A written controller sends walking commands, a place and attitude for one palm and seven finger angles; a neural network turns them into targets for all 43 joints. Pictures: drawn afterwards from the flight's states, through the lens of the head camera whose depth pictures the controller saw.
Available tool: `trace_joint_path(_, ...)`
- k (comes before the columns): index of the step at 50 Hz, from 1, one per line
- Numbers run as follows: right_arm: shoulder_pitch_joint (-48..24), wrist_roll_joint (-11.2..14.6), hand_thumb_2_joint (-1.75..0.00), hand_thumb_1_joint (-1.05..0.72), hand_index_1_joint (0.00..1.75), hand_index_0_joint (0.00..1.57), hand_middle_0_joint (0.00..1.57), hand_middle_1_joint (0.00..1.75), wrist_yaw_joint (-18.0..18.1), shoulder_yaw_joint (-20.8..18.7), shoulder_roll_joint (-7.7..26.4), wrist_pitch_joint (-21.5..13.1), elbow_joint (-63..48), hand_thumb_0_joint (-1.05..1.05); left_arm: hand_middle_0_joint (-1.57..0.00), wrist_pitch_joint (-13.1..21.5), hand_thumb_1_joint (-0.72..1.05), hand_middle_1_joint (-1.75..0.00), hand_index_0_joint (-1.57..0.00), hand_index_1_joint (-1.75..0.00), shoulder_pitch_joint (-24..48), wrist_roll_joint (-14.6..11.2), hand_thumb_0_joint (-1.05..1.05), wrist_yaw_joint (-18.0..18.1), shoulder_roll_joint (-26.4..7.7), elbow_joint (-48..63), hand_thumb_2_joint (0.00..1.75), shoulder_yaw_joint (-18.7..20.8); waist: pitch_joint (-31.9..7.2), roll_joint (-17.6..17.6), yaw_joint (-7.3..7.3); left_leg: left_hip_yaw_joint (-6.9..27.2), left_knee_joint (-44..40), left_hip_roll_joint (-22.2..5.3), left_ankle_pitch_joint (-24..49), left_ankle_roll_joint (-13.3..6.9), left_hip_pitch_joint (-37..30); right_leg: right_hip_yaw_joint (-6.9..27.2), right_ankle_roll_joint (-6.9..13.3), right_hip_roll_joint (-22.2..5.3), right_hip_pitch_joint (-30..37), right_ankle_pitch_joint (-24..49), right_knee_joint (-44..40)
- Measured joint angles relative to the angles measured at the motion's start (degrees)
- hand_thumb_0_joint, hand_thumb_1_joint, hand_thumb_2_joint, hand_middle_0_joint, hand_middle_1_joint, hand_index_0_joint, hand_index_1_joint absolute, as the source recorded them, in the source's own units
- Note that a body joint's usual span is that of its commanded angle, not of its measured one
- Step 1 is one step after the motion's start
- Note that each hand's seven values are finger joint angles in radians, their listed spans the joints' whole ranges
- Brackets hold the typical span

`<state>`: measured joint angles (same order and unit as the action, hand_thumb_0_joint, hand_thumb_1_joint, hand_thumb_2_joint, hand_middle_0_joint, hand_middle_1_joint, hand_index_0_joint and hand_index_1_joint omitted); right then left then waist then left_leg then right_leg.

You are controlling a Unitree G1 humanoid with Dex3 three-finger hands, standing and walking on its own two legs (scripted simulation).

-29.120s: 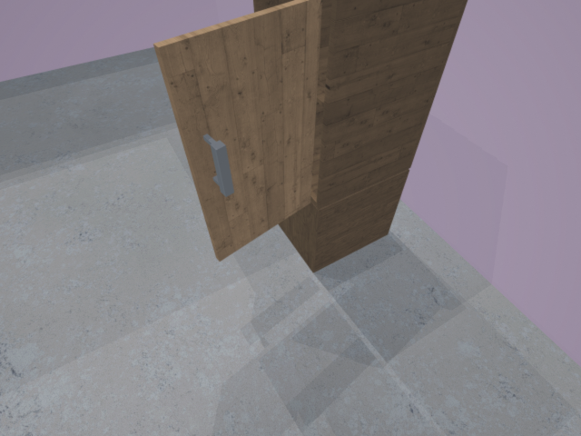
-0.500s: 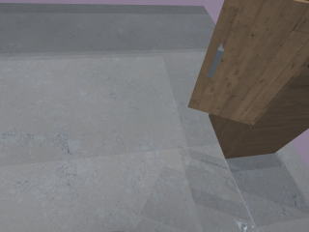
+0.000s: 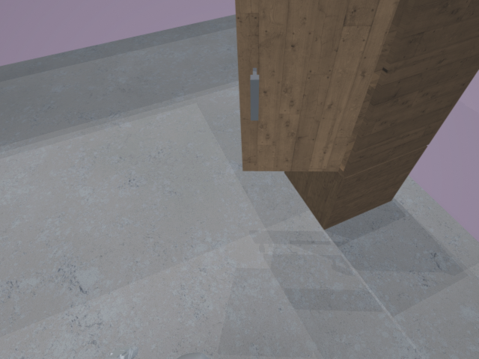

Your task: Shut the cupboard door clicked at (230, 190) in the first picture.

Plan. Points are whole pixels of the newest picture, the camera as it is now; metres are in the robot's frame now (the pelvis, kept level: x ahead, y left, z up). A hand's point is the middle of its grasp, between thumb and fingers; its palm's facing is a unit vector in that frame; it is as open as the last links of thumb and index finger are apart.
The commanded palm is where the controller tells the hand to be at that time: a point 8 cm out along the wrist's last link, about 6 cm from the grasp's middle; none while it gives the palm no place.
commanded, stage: take the last steps up to it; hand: left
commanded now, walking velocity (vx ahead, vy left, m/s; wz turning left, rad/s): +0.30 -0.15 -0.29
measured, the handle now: (254, 94) +0.74 -0.02 +0.01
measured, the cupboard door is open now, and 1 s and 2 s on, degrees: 65 65 65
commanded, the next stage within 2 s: come to a stop and stand still in 0.78 s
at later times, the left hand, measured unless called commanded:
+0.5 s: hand (173, 316) +0.23 +0.15 -0.16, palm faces -0.19 -0.97 -0.16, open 7.4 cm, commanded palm none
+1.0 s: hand (231, 281) +0.31 +0.04 -0.19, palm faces -0.09 -0.99 -0.14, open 7.3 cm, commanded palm none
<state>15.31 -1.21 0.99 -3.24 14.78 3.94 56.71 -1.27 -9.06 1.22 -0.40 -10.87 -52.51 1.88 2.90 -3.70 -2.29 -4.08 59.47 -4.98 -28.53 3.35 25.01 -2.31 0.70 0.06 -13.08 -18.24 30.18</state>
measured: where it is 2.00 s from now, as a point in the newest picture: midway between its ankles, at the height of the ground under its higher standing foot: (284, 348)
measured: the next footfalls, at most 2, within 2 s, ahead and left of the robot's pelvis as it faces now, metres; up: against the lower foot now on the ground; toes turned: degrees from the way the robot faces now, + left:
left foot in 0.20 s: +0.10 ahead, +0.12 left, +0.00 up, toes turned +4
right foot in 0.62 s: +0.27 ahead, -0.25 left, +0.00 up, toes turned -11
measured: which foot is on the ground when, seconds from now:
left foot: up 0.00-0.18, down 0.20-0.62, up 0.64-0.90, down 0.92-1.00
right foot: down 0.00-0.20, up 0.22-0.60, down 0.62-1.00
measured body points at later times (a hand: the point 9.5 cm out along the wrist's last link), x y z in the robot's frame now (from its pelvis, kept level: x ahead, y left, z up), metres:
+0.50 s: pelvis +0.11 -0.03 +0.01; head +0.15 -0.01 +0.46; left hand +0.24 +0.20 -0.14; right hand +0.02 -0.26 -0.13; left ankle +0.06 +0.12 -0.73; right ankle +0.16 -0.20 -0.68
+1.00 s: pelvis +0.27 -0.13 +0.00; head +0.29 -0.10 +0.44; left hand +0.31 +0.09 -0.18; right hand +0.33 -0.37 -0.13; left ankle +0.30 -0.04 -0.73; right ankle +0.22 -0.22 -0.73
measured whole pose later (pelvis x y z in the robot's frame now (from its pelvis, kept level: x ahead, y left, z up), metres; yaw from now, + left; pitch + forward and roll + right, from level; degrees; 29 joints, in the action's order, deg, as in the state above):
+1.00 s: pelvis +0.27 -0.13 +0.00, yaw -8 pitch +0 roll -1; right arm 9.9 -1.8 1.1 -0.4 7.7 -1.8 56.8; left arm 0.0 -15.2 0.3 0.9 -10.9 -63.0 1.6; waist 0.9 3.4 0.5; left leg -8.2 35.3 -3.1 -17.6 -2.5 17.6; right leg -6.3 1.0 0.4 -11.9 -24.1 34.1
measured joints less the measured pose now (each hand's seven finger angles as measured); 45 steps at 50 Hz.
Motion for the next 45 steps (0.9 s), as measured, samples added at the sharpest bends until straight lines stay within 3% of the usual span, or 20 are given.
trace_joint_path(4, -0.2, -0.4, -0.90, -0.91, 0.30, 0.20, 0.20, 0.30, -1.0, 0.4, -1.7, -0.9, -0.4, 0.00, -0.20, 0.4, 0.90, -0.30, -0.20, -0.30, -2.1, 0.1, 0.00, 0.1, -0.2, -1.4, 0.90, 0.1, -1.1, 2.7, 0.36, -0.8, -2.8, 0.0, 3.1, 0.8, 1.1, 0.8, 0.5, 0.0, 2.4, 1.4, -4.0)
trace_joint_path(9, -0.5, -0.5, -0.90, -0.91, 0.30, 0.20, 0.20, 0.30, -1.1, 0.8, -3.0, -3.3, -1.6, 0.00, -0.20, 0.2, 0.90, -0.30, -0.20, -0.30, -4.9, 0.1, 0.00, -0.8, -1.0, -3.7, 0.90, 0.7, -2.2, 5.4, 1.45, -2.3, -22.6, 0.5, 8.2, 0.3, -5.7, 2.3, 0.1, 0.5, 3.1, -1.3, -1.7)
trace_joint_path(10, -0.3, -0.7, -0.90, -0.91, 0.30, 0.20, 0.20, 0.30, -0.9, 0.9, -2.8, -4.2, -2.1, 0.00, -0.20, 0.0, 0.90, -0.30, -0.20, -0.30, -5.7, 0.0, 0.00, -1.0, -1.0, -4.0, 0.90, 0.8, -2.7, 5.2, 1.40, -2.0, -26.4, 0.4, 9.5, -0.4, -7.2, 2.5, 0.4, 1.0, 1.9, -3.1, 1.1)
trace_joint_path(13, -0.2, -1.4, -0.90, -0.91, 0.30, 0.20, 0.20, 0.30, -0.2, 1.5, -3.8, -5.8, -2.3, 0.00, -0.20, -1.6, 0.90, -0.30, -0.20, -0.30, -6.4, 0.4, 0.00, -1.7, -2.2, -5.6, 0.90, 1.5, -3.0, 7.0, 0.94, -4.1, -24.1, 0.0, 9.8, -3.2, -7.7, 3.1, 0.8, 0.9, -5.4, -9.0, 19.4)
trace_joint_path(15, 1.3, -1.5, -0.90, -0.91, 0.30, 0.20, 0.20, 0.30, 0.1, 1.8, -4.3, -6.2, -2.4, 0.00, -0.20, -2.0, 0.90, -0.30, -0.20, -0.30, -6.1, 1.0, 0.01, -2.4, -2.7, -6.1, 0.90, 2.0, -3.2, 7.2, 0.47, -4.8, -26.3, -0.6, 9.8, -3.3, -9.8, 1.9, 0.4, 0.2, -10.2, -6.4, 28.8)
trace_joint_path(18, 3.6, -1.4, -0.90, -0.91, 0.30, 0.20, 0.20, 0.30, 0.5, 2.0, -4.4, -6.5, -1.1, 0.00, -0.19, -1.9, 0.91, -0.30, -0.20, -0.30, -4.4, 1.0, 0.01, -3.1, -3.1, -5.4, 0.90, 2.4, -2.4, 6.4, 0.52, -5.1, -31.5, -1.8, 11.3, -2.4, -13.8, 0.9, -0.8, -1.4, -15.2, -1.5, 33.0)
trace_joint_path(24, 6.9, -1.3, -0.90, -0.91, 0.30, 0.20, 0.21, 0.30, 0.1, 1.3, -4.1, -6.1, 2.2, 0.00, -0.19, -1.3, 0.91, -0.30, -0.20, -0.30, -0.6, 0.6, 0.01, -3.4, -3.0, -3.7, 0.90, 2.1, -0.4, 4.3, -0.08, -6.9, -37.3, -4.3, 11.4, 0.0, -20.2, -0.5, -2.0, -4.5, -18.4, 5.0, 19.9)
trace_joint_path(29, 9.0, -1.2, -0.90, -0.91, 0.30, 0.20, 0.21, 0.30, -0.4, 0.5, -3.6, -5.2, 4.3, 0.00, -0.19, -0.3, 0.91, -0.30, -0.20, -0.30, 2.2, 0.5, 0.01, -3.5, -3.0, -3.4, 0.90, 1.8, 0.7, 3.2, -1.80, -7.7, -34.4, -6.5, 6.8, 3.2, -22.6, -2.9, -1.1, -3.8, -13.8, 6.9, 6.2)
trace_joint_path(30, 9.6, -1.1, -0.90, -0.91, 0.30, 0.20, 0.21, 0.30, -0.5, 0.4, -3.6, -5.0, 4.7, 0.00, -0.19, 0.4, 0.91, -0.30, -0.20, -0.30, 2.3, 0.5, 0.00, -3.5, -3.2, -3.1, 0.90, 1.6, 0.6, 3.3, -1.84, -7.6, -31.7, -7.0, 4.9, 3.5, -22.3, -3.2, -0.4, -3.3, -11.6, 7.1, 3.2)
trace_joint_path(31, 10.0, -0.7, -0.90, -0.91, 0.30, 0.20, 0.21, 0.30, -0.7, 0.3, -3.7, -4.8, 5.3, 0.00, -0.19, 1.4, 0.91, -0.30, -0.20, -0.30, 2.5, 0.6, 0.00, -3.3, -3.3, -3.0, 0.90, 1.7, 0.5, 3.7, -1.54, -7.2, -26.6, -7.5, 2.9, 2.6, -20.5, -3.1, 0.5, -3.2, -10.7, 8.6, 2.1)
trace_joint_path(32, 9.0, -0.3, -0.90, -0.91, 0.30, 0.20, 0.21, 0.30, -0.7, 0.3, -3.3, -4.1, 6.0, 0.00, -0.19, 2.4, 0.91, -0.30, -0.20, -0.30, 3.0, 0.5, 0.00, -2.7, -2.8, -3.2, 0.90, 1.7, 1.3, 3.0, -1.14, -4.7, -18.7, -7.7, -0.4, 1.2, -17.5, -3.4, 0.9, -2.6, -11.3, 7.8, 4.7)
trace_joint_path(34, 6.4, 0.3, -0.90, -0.91, 0.30, 0.20, 0.20, 0.30, -0.6, 0.2, -2.6, -3.0, 6.3, 0.00, -0.19, 3.3, 0.91, -0.30, -0.20, -0.30, 3.1, 0.1, 0.00, -1.8, -1.3, -3.5, 0.90, 1.3, 2.5, 1.8, -0.80, 0.1, -3.3, -5.9, -2.7, -1.0, -10.6, -4.2, 1.2, -1.7, -10.0, 5.1, 5.8)
trace_joint_path(37, 2.8, 0.2, -0.90, -0.91, 0.30, 0.20, 0.20, 0.30, -0.5, 0.0, -2.6, -3.0, 4.8, 0.00, -0.19, 3.0, 0.91, -0.30, -0.20, -0.30, 1.5, 0.0, 0.00, -0.6, 0.2, -4.6, 0.90, 0.6, 2.3, 1.9, -0.42, 0.4, 5.2, -3.5, 0.2, -1.9, -2.8, -4.9, 1.3, -1.0, -5.8, 5.1, 1.3)
trace_joint_path(41, -1.5, -0.3, -0.90, -0.91, 0.30, 0.19, 0.20, 0.30, -0.7, 0.3, -3.7, -3.7, 1.7, 0.00, -0.20, 3.1, 0.93, -0.30, -0.20, -0.30, -1.3, 0.2, 0.00, 0.7, 0.3, -6.7, 0.90, 0.6, 0.7, 3.3, 0.23, -1.7, -3.2, -1.8, 3.8, -1.8, 1.1, -5.9, 2.1, 0.2, -1.4, 5.3, -3.8)
trace_joint_path(45, -4.5, -0.5, -0.90, -0.91, 0.30, 0.19, 0.20, 0.30, -0.9, 0.9, -5.1, -4.8, -0.2, 0.00, -0.20, 2.7, 0.93, -0.30, -0.20, -0.30, -4.0, 0.0, 0.00, 0.6, -0.2, -8.8, 0.90, 0.4, -0.6, 4.4, 1.33, -3.2, -18.6, -0.2, 10.4, -1.7, -2.1, -6.4, 2.2, 1.6, 1.5, 2.6, -3.7)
